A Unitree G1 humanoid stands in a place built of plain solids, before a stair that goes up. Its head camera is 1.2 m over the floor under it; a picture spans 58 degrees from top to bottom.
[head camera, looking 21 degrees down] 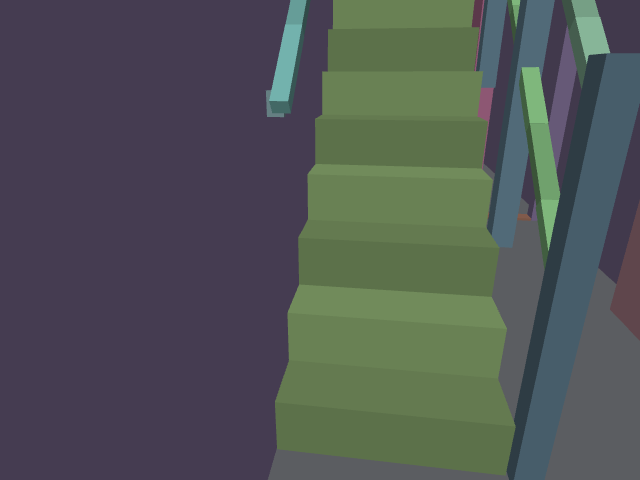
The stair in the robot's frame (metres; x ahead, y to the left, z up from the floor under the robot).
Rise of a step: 0.20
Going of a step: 0.22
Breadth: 0.75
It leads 8 degrees to the right of straight ahead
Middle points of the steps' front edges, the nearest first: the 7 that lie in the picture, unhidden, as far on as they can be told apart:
1.08 -0.22 0.20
1.30 -0.25 0.40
1.52 -0.29 0.61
1.74 -0.32 0.81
1.97 -0.35 1.01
2.19 -0.38 1.21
2.41 -0.41 1.41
